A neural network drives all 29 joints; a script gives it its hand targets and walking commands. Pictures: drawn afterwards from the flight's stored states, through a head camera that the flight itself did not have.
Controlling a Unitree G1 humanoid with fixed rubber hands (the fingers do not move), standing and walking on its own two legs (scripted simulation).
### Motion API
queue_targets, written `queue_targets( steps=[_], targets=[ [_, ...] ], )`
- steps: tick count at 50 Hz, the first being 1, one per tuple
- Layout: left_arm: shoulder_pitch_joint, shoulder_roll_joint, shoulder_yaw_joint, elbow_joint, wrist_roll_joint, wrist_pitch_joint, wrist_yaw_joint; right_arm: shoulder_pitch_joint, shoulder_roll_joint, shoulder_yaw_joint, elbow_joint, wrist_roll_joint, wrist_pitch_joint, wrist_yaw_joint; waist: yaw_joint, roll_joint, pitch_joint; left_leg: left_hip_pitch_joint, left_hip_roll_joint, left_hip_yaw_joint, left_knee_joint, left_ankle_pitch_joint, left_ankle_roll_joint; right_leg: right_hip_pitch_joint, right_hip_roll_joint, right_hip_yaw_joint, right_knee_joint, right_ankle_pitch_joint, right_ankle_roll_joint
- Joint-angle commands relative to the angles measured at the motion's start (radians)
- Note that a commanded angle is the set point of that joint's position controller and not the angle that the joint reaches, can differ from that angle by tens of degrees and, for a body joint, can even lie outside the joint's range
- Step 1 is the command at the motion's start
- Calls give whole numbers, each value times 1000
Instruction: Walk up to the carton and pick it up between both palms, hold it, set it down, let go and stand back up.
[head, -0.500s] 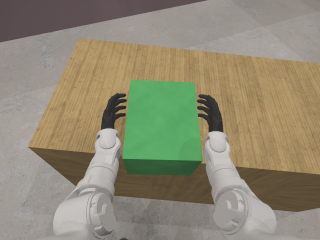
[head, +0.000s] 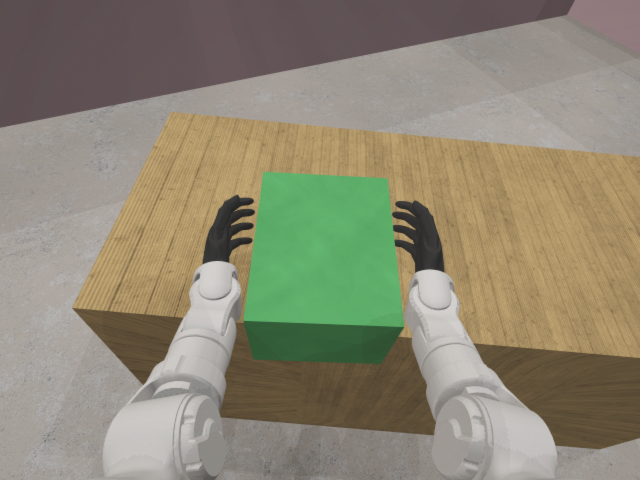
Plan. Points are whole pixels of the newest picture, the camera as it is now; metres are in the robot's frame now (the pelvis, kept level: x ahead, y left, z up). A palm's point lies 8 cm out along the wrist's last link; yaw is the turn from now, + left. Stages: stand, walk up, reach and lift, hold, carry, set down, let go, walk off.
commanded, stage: reach and lift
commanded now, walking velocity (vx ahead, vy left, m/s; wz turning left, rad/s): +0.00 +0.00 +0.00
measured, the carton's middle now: (321, 267) +0.41 +0.00 +0.00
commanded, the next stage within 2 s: hold in 1.98 s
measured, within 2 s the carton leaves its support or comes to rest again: neither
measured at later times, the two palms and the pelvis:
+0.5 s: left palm (206, 230) +0.39 +0.15 +0.10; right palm (433, 237) +0.39 -0.13 +0.11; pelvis +0.01 +0.01 +0.00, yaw +1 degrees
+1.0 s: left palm (178, 220) +0.36 +0.16 +0.15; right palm (431, 233) +0.36 -0.11 +0.14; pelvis -0.01 +0.01 +0.00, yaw +2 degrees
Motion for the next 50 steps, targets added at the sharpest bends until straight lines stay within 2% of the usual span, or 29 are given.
queue_targets(
  steps=[1, 6, 13, 21, 25, 35, 43, 46, 50],
  targets=[
    [-635, -624, -346, -129, 5, -28, -112, -612, 605, 395, -96, -14, -31, 129, -3, 37, -549, 245, -38, 33, 9, 154, -11, 278, 6, -14, 36, 320, 25],
    [-641, -646, -388, -187, -25, 28, -116, -618, 615, 460, -145, 65, 32, 125, -9, 32, -518, 279, -44, 22, 8, 153, -8, 292, 8, -5, 24, 299, 28],
    [-602, -685, -460, -316, -56, 142, -126, -616, 620, 580, -253, 196, 121, 112, -16, 31, -484, 352, -54, -1, 23, 228, -11, 333, 16, 3, 18, 347, 36],
    [-509, -708, -576, -575, -97, 345, -147, -608, 603, 742, -486, 359, 240, 71, -29, 31, -431, 440, -66, -32, 46, 313, -17, 371, 28, 3, 14, 394, 50],
    [-463, -696, -624, -687, -114, 442, -167, -596, 582, 797, -597, 416, 295, 48, -39, 33, -388, 463, -73, -42, 46, 297, -18, 372, 27, 0, 9, 372, 58],
    [-419, -663, -649, -806, -120, 601, -216, -603, 529, 790, -725, 438, 375, 27, -64, 44, -296, 484, -76, -43, 13, 154, -19, 328, 21, -26, -15, 222, 60],
    [-459, -651, -625, -797, -124, 662, -226, -670, 516, 740, -735, 415, 401, 38, -61, 39, -266, 486, -68, -35, -18, 31, -8, 278, 18, -44, -32, 68, 54],
    [-458, -642, -603, -785, -115, 681, -231, -685, 508, 723, -726, 409, 406, 41, -57, 32, -261, 489, -66, -30, -24, 18, -2, 281, 18, -48, -34, 50, 54],
    [-449, -634, -585, -789, -104, 701, -238, -691, 501, 722, -724, 414, 409, 39, -55, 30, -266, 502, -67, -26, -18, 56, -2, 308, 22, -50, -30, 87, 58]
  ],
)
